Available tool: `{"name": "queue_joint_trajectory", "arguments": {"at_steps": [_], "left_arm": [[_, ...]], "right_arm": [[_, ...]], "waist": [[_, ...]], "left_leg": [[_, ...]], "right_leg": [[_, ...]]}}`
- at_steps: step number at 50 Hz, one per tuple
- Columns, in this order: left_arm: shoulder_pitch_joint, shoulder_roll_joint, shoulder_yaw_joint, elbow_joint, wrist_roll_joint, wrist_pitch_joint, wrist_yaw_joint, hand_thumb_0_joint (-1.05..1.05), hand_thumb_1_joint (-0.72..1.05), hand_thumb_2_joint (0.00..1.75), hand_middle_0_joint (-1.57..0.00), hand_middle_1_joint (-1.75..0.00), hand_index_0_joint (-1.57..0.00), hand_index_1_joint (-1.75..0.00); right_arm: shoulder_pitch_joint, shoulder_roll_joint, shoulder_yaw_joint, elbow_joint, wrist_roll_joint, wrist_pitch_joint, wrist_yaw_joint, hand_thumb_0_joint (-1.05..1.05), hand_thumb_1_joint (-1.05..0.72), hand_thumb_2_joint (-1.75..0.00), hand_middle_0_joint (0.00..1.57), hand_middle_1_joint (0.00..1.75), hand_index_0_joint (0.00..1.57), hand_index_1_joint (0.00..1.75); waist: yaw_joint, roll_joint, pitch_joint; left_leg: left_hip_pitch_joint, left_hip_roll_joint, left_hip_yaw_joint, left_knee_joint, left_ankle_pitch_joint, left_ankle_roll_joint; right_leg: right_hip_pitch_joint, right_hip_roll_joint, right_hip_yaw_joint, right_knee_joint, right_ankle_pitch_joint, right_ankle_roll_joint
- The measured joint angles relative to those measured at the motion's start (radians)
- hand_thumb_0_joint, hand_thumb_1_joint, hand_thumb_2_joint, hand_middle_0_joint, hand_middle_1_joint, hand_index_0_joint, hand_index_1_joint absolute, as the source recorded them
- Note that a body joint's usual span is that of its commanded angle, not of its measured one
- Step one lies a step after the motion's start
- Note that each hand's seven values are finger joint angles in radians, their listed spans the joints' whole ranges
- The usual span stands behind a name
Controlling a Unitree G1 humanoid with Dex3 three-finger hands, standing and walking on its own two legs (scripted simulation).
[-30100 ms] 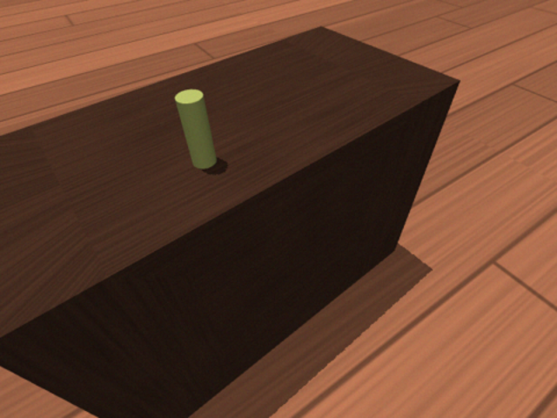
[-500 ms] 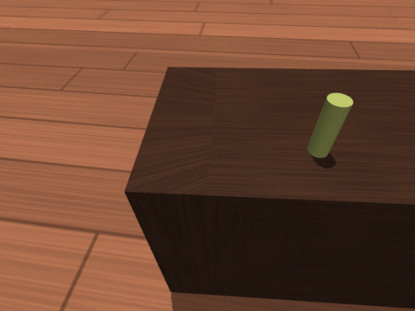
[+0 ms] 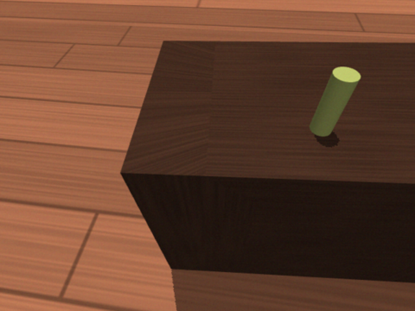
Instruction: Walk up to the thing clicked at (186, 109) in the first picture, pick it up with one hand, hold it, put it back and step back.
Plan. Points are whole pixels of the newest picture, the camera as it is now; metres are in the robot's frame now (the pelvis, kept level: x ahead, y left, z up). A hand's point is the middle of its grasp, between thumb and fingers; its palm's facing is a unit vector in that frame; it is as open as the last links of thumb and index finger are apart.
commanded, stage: step back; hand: right
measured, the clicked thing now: (332, 104) +0.52 -0.24 +0.10
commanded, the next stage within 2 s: none
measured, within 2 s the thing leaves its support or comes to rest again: neither
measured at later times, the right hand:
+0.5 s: hand out of the picture -0.03 -0.23 -0.15, palm faces -0.05 +0.91 -0.42, open 7.4 cm
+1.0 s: hand out of the picture -0.12 -0.25 -0.17, palm faces -0.05 +0.92 -0.39, open 7.4 cm
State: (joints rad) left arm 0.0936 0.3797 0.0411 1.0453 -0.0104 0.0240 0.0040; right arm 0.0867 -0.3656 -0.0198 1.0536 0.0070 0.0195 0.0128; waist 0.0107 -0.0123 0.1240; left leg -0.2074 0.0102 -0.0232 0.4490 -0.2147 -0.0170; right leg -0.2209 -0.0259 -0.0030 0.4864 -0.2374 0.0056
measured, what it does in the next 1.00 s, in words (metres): walks backwards: left foot, then right foot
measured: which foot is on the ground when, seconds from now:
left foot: down 0.00-0.08, up 0.10-0.28, down 0.30-0.70, up 0.72-1.00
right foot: down 0.00-0.32, up 0.34-0.66, down 0.68-1.00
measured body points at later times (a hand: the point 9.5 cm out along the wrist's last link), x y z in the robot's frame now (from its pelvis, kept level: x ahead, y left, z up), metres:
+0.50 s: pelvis -0.09 +0.03 -0.01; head -0.02 +0.06 +0.43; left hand +0.03 +0.35 -0.14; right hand -0.02 -0.28 -0.12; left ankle -0.09 +0.15 -0.74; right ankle -0.12 -0.11 -0.66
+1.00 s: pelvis -0.21 +0.02 -0.01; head -0.15 +0.00 +0.43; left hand -0.08 +0.32 -0.11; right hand -0.12 -0.30 -0.14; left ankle -0.23 +0.15 -0.71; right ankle -0.16 -0.09 -0.74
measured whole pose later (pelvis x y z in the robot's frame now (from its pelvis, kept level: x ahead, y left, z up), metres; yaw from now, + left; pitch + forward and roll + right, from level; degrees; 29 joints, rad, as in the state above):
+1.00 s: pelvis -0.21 +0.02 -0.01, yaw -1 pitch -1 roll +1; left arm 0.12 0.35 0.06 0.75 0.03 0.04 0.01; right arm 0.15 -0.41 -0.03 0.87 0.00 0.04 -0.02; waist 0.02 0.02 0.18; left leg -0.35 -0.06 -0.08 0.88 -0.51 -0.02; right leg -0.36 0.00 0.01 0.63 -0.25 -0.03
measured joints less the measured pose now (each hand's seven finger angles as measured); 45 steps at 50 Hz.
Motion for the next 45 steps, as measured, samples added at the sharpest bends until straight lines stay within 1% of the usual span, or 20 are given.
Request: {"name": "queue_joint_trajectory", "arguments": {"at_steps": [2,4,7,9,13,15,16,17,19,21,24,27,30,33,35,36,38,39,42,45], "left_arm": [[-0.006,0.008,0.004,-0.023,0.003,0.006,0.002,0.0,0.9,0.9,-0.2,-0.3,-0.2,-0.3],[-0.01,0.008,0.007,-0.044,0.009,0.008,0.0,0.0,0.9,0.9,-0.2,-0.3,-0.2,-0.3],[-0.013,0.002,0.008,-0.079,0.026,0.01,-0.001,0.0,0.9,0.9,-0.2,-0.3,-0.2,-0.3],[-0.017,0.0,0.007,-0.097,0.035,0.014,0.004,0.0,0.9,0.9,-0.2,-0.3,-0.2,-0.3],[-0.031,0.008,0.009,-0.145,0.045,0.022,0.008,0.0,0.9,0.9,-0.2,-0.3,-0.2,-0.3],[-0.039,0.016,0.008,-0.174,0.035,0.028,0.006,0.0,0.9,0.9,-0.2,-0.3,-0.2,-0.3],[-0.048,0.026,0.011,-0.183,0.029,0.031,0.005,0.0,0.9,0.9,-0.2,-0.3,-0.2,-0.3],[-0.052,0.03,0.015,-0.187,0.024,0.036,0.008,0.0,0.9,0.9,-0.2,-0.3,-0.2,-0.3],[-0.051,0.029,0.02,-0.178,0.026,0.048,0.018,0.0,0.9,0.9,-0.2,-0.3,-0.2,-0.3],[-0.039,0.032,0.024,-0.172,0.019,0.054,0.021,0.0,0.9,0.9,-0.2,-0.3,-0.2,-0.3],[-0.009,0.027,0.027,-0.18,0.015,0.047,0.016,0.0,0.9,0.9,-0.2,-0.3,-0.2,-0.3],[0.02,0.02,0.029,-0.187,0.019,0.045,0.01,0.0,0.9,0.9,-0.2,-0.3,-0.2,-0.3],[0.042,0.015,0.03,-0.19,0.022,0.043,0.006,0.0,0.9,0.9,-0.2,-0.3,-0.2,-0.3],[0.058,0.01,0.033,-0.187,0.026,0.032,-0.001,0.0,0.9,0.9,-0.2,-0.3,-0.2,-0.3],[0.06,-0.009,0.035,-0.174,0.036,0.021,0.0,0.0,0.9,0.9,-0.2,-0.3,-0.2,-0.3],[0.062,-0.019,0.031,-0.172,0.037,0.019,-0.002,0.0,0.9,0.9,-0.2,-0.3,-0.2,-0.3],[0.073,-0.024,0.024,-0.184,0.039,0.014,-0.009,0.0,0.9,0.9,-0.2,-0.3,-0.2,-0.3],[0.077,-0.029,0.021,-0.19,0.036,0.013,-0.009,0.0,0.9,0.9,-0.2,-0.3,-0.2,-0.3],[0.076,-0.038,0.017,-0.213,0.033,0.017,-0.004,0.01,0.9,0.9,-0.2,-0.3,-0.2,-0.3],[0.061,-0.04,0.017,-0.246,0.036,0.016,0.003,0.01,0.9,0.9,-0.21,-0.3,-0.2,-0.3]], "right_arm": [[-0.011,-0.01,-0.01,-0.022,0.002,0.011,0.0,0.01,-0.9,-0.9,0.2,0.3,0.21,0.3],[-0.018,-0.027,-0.02,-0.041,0.003,0.022,-0.001,0.01,-0.9,-0.9,0.2,0.3,0.21,0.3],[-0.021,-0.047,-0.032,-0.07,-0.001,0.04,-0.003,0.01,-0.9,-0.9,0.2,0.3,0.21,0.3],[-0.011,-0.055,-0.037,-0.09,0.005,0.041,-0.001,0.01,-0.9,-0.9,0.2,0.3,0.21,0.29],[0.031,-0.054,-0.034,-0.113,-0.004,0.031,0.0,0.01,-0.9,-0.9,0.2,0.3,0.21,0.29],[0.052,-0.052,-0.036,-0.114,-0.019,0.023,-0.002,0.01,-0.9,-0.9,0.2,0.3,0.21,0.29],[0.052,-0.038,-0.039,-0.109,-0.03,0.02,-0.004,0.01,-0.9,-0.9,0.2,0.3,0.21,0.29],[0.053,-0.026,-0.037,-0.107,-0.037,0.021,-0.002,0.01,-0.9,-0.9,0.2,0.3,0.21,0.29],[0.064,-0.008,-0.029,-0.109,-0.041,0.019,0.005,0.01,-0.9,-0.9,0.2,0.3,0.21,0.29],[0.075,0.011,-0.019,-0.111,-0.042,0.018,0.001,0.01,-0.9,-0.9,0.2,0.3,0.21,0.3],[0.079,0.019,-0.015,-0.128,-0.038,0.017,-0.01,0.01,-0.9,-0.9,0.2,0.3,0.21,0.3],[0.068,0.017,-0.018,-0.158,-0.032,0.012,-0.02,0.01,-0.9,-0.9,0.2,0.3,0.21,0.3],[0.052,0.009,-0.02,-0.189,-0.03,0.008,-0.023,0.01,-0.9,-0.9,0.2,0.3,0.21,0.3],[0.036,-0.006,-0.02,-0.212,-0.024,0.014,-0.02,0.01,-0.9,-0.9,0.2,0.3,0.21,0.3],[0.021,-0.025,-0.022,-0.213,-0.014,0.023,-0.02,0.01,-0.9,-0.9,0.2,0.3,0.21,0.3],[0.014,-0.03,-0.025,-0.207,-0.008,0.03,-0.023,0.01,-0.9,-0.9,0.2,0.3,0.21,0.3],[0.006,-0.026,-0.025,-0.194,-0.002,0.042,-0.03,0.01,-0.9,-0.9,0.2,0.3,0.21,0.3],[0.008,-0.028,-0.023,-0.192,0.002,0.044,-0.032,0.01,-0.9,-0.9,0.2,0.3,0.21,0.3],[0.026,-0.037,-0.016,-0.191,0.011,0.034,-0.038,0.01,-0.9,-0.9,0.2,0.3,0.21,0.3],[0.049,-0.047,-0.011,-0.189,0.006,0.026,-0.043,0.01,-0.9,-0.9,0.2,0.3,0.21,0.3]], "waist": [[-0.001,0.006,0.017],[-0.005,0.023,0.03],[0.003,0.019,0.049],[0.003,0.014,0.053],[-0.005,0.0,0.047],[-0.012,-0.009,0.048],[-0.008,-0.037,0.064],[0.0,-0.053,0.077],[-0.013,-0.044,0.078],[-0.018,-0.047,0.068],[-0.012,-0.042,0.063],[-0.01,-0.032,0.069],[-0.007,-0.021,0.075],[0.0,-0.008,0.072],[-0.002,0.037,0.076],[-0.009,0.057,0.076],[0.003,0.046,0.066],[0.01,0.043,0.061],[0.014,0.043,0.043],[0.016,0.048,0.037]], "left_leg": [[-0.038,0.004,-0.003,0.051,-0.015,0.001],[-0.087,0.006,-0.017,0.13,-0.036,0.024],[-0.177,-0.053,-0.047,0.415,-0.232,0.045],[-0.201,-0.074,-0.053,0.537,-0.279,0.051],[-0.129,-0.043,-0.032,0.403,-0.278,0.043],[-0.058,-0.027,-0.015,0.22,-0.178,0.037],[-0.047,-0.043,0.0,0.203,-0.162,0.03],[-0.048,-0.047,0.012,0.211,-0.163,0.029],[-0.058,-0.026,0.002,0.213,-0.155,0.032],[-0.055,-0.012,0.001,0.173,-0.124,0.031],[-0.056,0.004,0.013,0.13,-0.087,0.034],[-0.069,0.014,0.029,0.124,-0.068,0.035],[-0.094,0.026,0.048,0.144,-0.062,0.03],[-0.132,0.037,0.067,0.198,-0.073,0.016],[-0.16,0.066,0.054,0.255,-0.089,0.006],[-0.175,0.058,0.021,0.287,-0.118,0.013],[-0.22,-0.016,-0.043,0.454,-0.27,0.018],[-0.238,-0.053,-0.073,0.543,-0.302,0.02],[-0.257,-0.112,-0.112,0.678,-0.308,0.013],[-0.23,-0.116,-0.113,0.665,-0.309,-0.002]], "right_leg": [[-0.034,0.004,-0.002,0.044,-0.012,-0.005],[-0.061,0.011,-0.012,0.078,-0.02,-0.011],[-0.095,-0.006,-0.001,0.111,-0.018,-0.017],[-0.115,-0.018,0.005,0.114,-0.006,-0.015],[-0.162,-0.037,0.001,0.136,0.006,0.011],[-0.196,-0.048,-0.002,0.182,-0.005,0.026],[-0.211,-0.062,0.018,0.211,-0.01,0.018],[-0.224,-0.044,0.058,0.254,-0.09,0.004],[-0.253,0.049,0.129,0.414,-0.259,-0.01],[-0.277,0.118,0.166,0.568,-0.283,-0.02],[-0.27,0.15,0.159,0.67,-0.264,-0.011],[-0.219,0.143,0.146,0.633,-0.27,0.009],[-0.15,0.112,0.119,0.488,-0.267,0.016],[-0.058,0.071,0.074,0.25,-0.185,0.003],[-0.014,0.088,0.044,0.148,-0.13,-0.023],[-0.019,0.097,0.033,0.153,-0.127,-0.032],[-0.042,0.082,0.048,0.166,-0.118,-0.044],[-0.046,0.073,0.055,0.158,-0.106,-0.045],[-0.064,0.055,0.058,0.126,-0.066,-0.044],[-0.086,0.045,0.044,0.116,-0.04,-0.043]]}}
